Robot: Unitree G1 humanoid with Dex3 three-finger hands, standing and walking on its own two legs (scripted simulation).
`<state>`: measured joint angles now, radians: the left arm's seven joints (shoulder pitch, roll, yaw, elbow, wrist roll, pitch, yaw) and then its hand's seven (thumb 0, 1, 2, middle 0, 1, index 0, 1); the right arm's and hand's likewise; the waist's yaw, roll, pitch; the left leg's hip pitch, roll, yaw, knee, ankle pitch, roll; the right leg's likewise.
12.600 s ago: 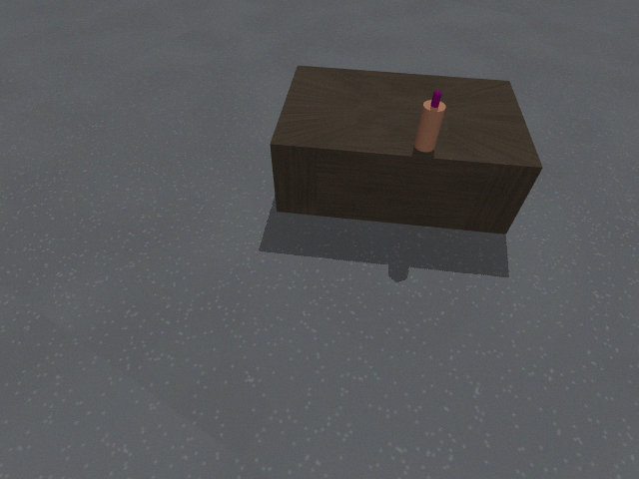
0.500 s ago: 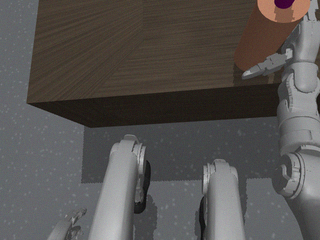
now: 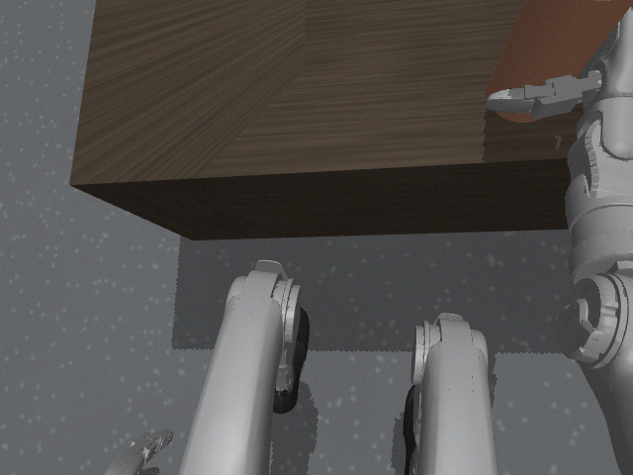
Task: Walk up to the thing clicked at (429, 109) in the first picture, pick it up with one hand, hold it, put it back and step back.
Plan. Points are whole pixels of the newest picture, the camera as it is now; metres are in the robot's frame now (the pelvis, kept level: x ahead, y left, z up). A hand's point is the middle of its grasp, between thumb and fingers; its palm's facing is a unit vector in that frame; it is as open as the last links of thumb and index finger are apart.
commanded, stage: close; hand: right
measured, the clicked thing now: (565, 17) +0.59 -0.11 +0.05
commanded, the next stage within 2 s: settle in 0.22 s
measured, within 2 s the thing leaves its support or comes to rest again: leaves its support in 0.54 s
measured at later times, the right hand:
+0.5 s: hand (546, 48) +0.58 -0.11 +0.01, palm faces -0.01 +1.00 -0.04, open 10.6 cm
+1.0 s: hand out of the picture +0.60 -0.10 +0.09, palm faces -0.02 +1.00 -0.03, open 10.7 cm
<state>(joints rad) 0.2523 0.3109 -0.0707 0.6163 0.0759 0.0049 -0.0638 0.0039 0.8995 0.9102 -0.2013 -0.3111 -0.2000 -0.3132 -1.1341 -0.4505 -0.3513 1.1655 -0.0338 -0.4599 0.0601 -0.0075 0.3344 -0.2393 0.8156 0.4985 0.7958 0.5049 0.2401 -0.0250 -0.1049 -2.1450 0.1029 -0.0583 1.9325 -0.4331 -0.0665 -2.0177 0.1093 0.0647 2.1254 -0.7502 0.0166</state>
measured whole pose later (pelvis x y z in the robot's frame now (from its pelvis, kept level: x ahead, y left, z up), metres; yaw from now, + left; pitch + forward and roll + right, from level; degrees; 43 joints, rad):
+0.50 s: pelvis +0.00 +0.00 +0.01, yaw +0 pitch +37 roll +3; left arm 0.25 0.31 -0.07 0.60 0.08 0.01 -0.07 0.00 0.90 0.91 -0.21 -0.31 -0.20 -0.31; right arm -1.13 -0.43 -0.32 1.14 -0.05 -0.46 0.02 -0.01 0.40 -1.01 0.70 0.92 0.69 0.93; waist 0.25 -0.03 -0.10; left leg -2.12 0.11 -0.06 1.92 -0.45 -0.07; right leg -2.00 0.11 0.06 2.11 -0.76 0.01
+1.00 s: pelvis +0.02 +0.00 +0.06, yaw +0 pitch +37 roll +2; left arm 0.27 0.30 -0.05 0.59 0.04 0.01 -0.04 0.00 0.90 0.91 -0.21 -0.31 -0.21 -0.32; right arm -1.12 -0.42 -0.32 1.12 -0.01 -0.38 0.04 -0.01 0.45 -1.08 0.68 0.98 0.67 1.00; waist 0.23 -0.03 -0.15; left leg -1.96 0.10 -0.04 1.76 -0.45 -0.06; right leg -1.83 0.08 0.06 1.93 -0.75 0.01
